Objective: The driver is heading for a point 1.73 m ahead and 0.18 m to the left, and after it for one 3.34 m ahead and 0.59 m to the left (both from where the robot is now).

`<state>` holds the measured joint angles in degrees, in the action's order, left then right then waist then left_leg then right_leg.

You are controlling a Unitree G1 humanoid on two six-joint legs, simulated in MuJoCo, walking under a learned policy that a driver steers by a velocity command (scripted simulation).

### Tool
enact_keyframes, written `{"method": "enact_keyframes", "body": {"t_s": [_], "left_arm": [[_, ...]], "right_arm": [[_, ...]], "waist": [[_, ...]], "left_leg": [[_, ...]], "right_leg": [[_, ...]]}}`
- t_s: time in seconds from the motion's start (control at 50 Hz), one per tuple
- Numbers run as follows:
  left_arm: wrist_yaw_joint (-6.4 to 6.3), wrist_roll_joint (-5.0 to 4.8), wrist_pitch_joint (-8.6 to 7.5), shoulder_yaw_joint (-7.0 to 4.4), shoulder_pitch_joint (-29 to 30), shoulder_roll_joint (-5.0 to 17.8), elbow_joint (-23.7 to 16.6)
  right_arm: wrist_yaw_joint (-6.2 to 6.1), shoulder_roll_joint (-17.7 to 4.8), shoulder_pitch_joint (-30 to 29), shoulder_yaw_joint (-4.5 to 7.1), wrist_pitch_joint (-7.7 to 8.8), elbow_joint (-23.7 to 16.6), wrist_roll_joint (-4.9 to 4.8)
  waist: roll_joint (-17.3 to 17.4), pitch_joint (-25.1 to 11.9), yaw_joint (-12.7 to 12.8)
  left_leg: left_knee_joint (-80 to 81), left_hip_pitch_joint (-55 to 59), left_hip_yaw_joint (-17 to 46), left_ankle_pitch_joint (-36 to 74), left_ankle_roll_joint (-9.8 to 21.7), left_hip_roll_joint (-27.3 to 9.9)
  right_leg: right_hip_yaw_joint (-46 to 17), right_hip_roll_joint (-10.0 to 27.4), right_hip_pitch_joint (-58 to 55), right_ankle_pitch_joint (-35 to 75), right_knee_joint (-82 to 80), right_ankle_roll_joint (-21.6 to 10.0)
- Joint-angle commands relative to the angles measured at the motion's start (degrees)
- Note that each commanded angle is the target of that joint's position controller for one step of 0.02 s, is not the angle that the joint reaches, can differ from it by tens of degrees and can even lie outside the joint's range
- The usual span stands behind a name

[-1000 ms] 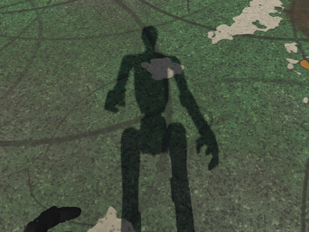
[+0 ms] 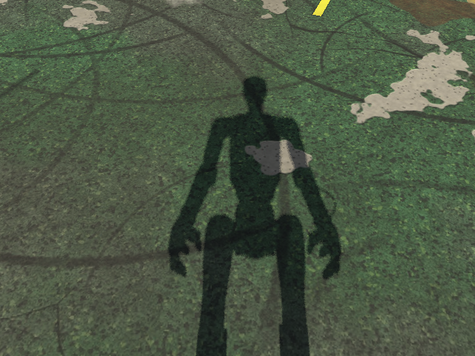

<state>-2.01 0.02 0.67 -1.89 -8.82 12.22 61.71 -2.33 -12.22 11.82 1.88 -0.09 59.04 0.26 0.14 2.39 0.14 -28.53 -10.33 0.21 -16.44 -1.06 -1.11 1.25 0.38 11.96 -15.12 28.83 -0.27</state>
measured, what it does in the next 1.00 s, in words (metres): stands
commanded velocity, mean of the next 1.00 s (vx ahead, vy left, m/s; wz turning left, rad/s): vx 0.00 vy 0.00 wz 0.00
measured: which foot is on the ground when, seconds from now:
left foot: down 0.00-1.00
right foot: down 0.00-1.00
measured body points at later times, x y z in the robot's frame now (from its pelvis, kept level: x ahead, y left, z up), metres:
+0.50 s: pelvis -0.01 +0.00 +0.00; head +0.01 +0.00 +0.45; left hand +0.02 +0.24 -0.15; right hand +0.00 -0.24 -0.16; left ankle -0.01 +0.13 -0.74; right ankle +0.01 -0.12 -0.74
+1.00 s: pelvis +0.00 +0.00 +0.00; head +0.01 +0.00 +0.45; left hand +0.01 +0.23 -0.16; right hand -0.01 -0.24 -0.16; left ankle -0.01 +0.13 -0.74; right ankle +0.01 -0.12 -0.74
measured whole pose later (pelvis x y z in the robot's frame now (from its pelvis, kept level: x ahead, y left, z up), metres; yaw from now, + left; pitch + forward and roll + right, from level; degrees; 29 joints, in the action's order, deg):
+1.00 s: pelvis +0.00 +0.00 +0.00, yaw +0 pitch -1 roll +0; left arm -2.3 -0.2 0.2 -0.7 -14.3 10.0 64.4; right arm -2.8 -9.6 17.0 0.8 0.3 63.9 0.0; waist 0.1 1.9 0.1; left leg -27.6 -11.3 0.3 -15.7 -1.3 -1.3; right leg 1.4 0.2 12.9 -14.4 27.9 -0.5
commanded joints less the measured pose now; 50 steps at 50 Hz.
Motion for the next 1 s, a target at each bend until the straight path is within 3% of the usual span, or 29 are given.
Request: {"method": "enact_keyframes", "body": {"t_s": [0.02,0.44,1.0], "left_arm": [[-0.2,0.02,-0.4,-0.88,-0.7,5.9,-0.9],[-0.31,-0.04,-0.58,-0.01,-4.3,4.2,1.7],[-0.47,-0.21,-0.77,0.46,-8.7,2.9,1.8]], "right_arm": [[-0.26,-5.5,1.8,0.91,0.35,-0.7,0.01],[-0.5,-3.6,5.9,0.01,0.52,3.5,-0.1],[-0.57,-2.2,9.4,-0.39,0.58,4.3,-0.31]], "waist": [[0.1,-1.1,0.0],[-0.1,0.5,0.0],[0.0,0.9,0.0]], "left_leg": [[4.8,-2.0,0.4,9.7,1.1,-0.8],[5.9,-3.6,-0.1,5.6,0.9,-0.4],[5.7,-3.9,-0.1,7.1,1.1,-0.3]], "right_leg": [[-1.7,1.7,-1.4,9.5,-4.8,-1.4],[-1.7,1.4,0.1,4.7,-6.5,-1.5],[-1.4,1.2,0.2,6.9,-6.0,-1.4]]}}
Keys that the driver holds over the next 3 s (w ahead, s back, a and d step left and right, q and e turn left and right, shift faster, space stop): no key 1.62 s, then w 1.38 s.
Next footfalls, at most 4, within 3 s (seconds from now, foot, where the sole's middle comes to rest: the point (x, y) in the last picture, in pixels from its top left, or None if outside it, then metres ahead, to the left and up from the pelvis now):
2.34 right None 0.45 -0.08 -0.77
2.88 left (196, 277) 0.76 0.16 -0.77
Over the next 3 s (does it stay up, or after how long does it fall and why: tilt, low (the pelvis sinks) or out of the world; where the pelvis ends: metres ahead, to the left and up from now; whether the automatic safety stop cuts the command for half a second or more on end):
stays up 0.65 0.07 0.00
